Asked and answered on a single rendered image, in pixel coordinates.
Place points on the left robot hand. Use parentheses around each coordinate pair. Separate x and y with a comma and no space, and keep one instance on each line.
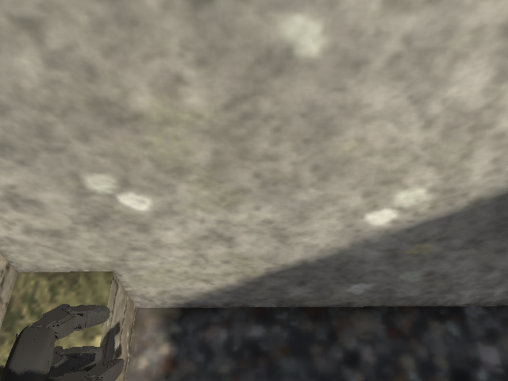
(34,358)

